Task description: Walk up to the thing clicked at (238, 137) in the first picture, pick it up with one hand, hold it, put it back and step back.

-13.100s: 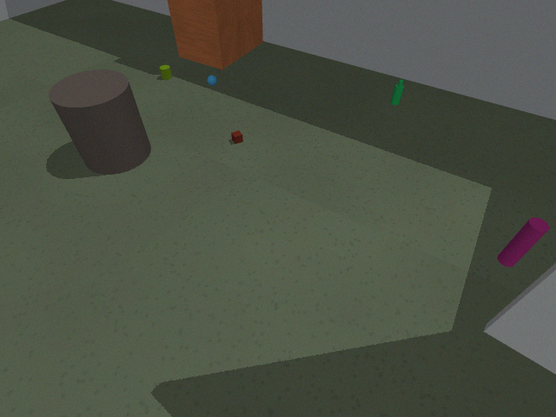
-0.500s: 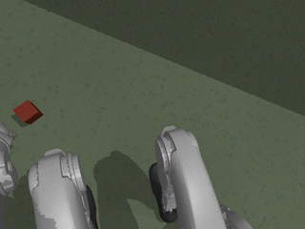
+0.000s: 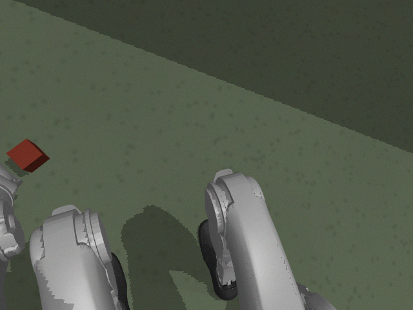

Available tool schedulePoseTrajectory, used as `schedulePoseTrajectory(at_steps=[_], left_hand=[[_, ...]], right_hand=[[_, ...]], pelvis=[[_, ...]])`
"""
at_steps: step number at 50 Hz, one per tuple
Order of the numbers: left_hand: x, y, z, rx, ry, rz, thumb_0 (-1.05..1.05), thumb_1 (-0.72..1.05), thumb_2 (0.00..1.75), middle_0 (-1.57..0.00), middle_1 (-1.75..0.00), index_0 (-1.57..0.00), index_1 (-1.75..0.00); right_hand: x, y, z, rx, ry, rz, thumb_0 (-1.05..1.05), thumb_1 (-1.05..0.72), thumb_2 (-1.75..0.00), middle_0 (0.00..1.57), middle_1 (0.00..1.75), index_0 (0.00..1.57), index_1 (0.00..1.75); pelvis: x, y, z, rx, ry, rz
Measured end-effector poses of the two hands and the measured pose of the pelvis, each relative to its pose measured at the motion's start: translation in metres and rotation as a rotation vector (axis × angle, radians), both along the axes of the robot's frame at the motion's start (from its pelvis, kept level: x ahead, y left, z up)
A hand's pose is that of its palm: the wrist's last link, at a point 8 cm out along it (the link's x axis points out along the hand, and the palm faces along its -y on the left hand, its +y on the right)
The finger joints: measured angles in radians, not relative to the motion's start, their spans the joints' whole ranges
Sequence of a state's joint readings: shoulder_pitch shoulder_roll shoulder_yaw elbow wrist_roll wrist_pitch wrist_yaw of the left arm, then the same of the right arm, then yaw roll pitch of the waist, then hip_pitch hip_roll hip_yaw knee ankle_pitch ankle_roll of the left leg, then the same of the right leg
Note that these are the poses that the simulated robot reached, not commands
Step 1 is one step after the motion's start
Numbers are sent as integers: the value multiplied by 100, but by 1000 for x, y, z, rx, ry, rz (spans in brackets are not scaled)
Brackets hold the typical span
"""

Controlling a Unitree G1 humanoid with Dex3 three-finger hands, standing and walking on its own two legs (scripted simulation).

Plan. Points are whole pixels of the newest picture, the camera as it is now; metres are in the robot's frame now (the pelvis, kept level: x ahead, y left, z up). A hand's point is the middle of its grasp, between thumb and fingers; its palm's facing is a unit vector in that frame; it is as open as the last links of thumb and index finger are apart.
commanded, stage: rise first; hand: left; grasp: from above
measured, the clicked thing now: (29, 156) +0.46 +0.30 -0.29
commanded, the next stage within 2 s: approach in 0.76 s
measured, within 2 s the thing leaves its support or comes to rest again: neither
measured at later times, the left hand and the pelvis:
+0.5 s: hand out of the picture +0.41 +0.32 -0.17, palm faces -0.30 -0.30 -0.91, open 13.2 cm; pelvis +0.00 +0.00 +0.00, yaw +1 degrees
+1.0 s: hand out of the picture +0.42 +0.32 -0.18, palm faces -0.29 -0.28 -0.91, open 13.4 cm; pelvis +0.00 +0.00 +0.00, yaw +0 degrees
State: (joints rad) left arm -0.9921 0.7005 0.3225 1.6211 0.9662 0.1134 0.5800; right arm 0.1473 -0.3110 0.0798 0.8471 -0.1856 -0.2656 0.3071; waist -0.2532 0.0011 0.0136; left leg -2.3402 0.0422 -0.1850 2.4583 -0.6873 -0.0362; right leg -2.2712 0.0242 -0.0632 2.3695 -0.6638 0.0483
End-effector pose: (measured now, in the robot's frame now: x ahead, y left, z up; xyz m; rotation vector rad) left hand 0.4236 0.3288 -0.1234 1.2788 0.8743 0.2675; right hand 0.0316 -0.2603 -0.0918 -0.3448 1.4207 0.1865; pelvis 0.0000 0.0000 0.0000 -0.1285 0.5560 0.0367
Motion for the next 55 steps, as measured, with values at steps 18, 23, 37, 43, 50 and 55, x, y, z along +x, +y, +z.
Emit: schedulePoseTrajectory(at_steps=[18,23,37,43,50,55], left_hand=[[-8,2,8,8,17,-7,0,-42,86,-25,-92,-25,-92],[-9,-2,7,6,12,-10,0,-41,85,-25,-92,-26,-92],[-7,-7,8,4,16,-6,0,-39,84,-27,-90,-27,-90],[-7,-6,3,2,4,-6,0,-38,83,-28,-90,-28,-89],[-7,-7,4,20,5,-19,0,-44,88,-25,-91,-24,-92],[11,-18,8,19,-14,-23,0,-50,93,-20,-96,-19,-97]], right_hand=[[6,0,4,14,-31,14,0,-93,-91,20,30,20,30],[3,-2,4,16,-25,20,0,-93,-91,20,30,20,30],[-3,-4,4,20,-20,14,0,-93,-91,19,30,20,30],[-7,-2,3,25,-10,16,0,-92,-91,19,30,20,30],[-7,0,5,30,-1,15,0,-92,-91,20,30,20,30],[-9,1,9,29,3,26,0,-92,-90,20,30,20,30]], pelvis=[[-2,1,4,1,3,7],[-2,0,4,5,-1,7],[-3,-1,3,6,-1,5],[-3,-1,1,4,-7,3],[-1,0,3,3,3,5],[-1,0,4,2,5,5]])
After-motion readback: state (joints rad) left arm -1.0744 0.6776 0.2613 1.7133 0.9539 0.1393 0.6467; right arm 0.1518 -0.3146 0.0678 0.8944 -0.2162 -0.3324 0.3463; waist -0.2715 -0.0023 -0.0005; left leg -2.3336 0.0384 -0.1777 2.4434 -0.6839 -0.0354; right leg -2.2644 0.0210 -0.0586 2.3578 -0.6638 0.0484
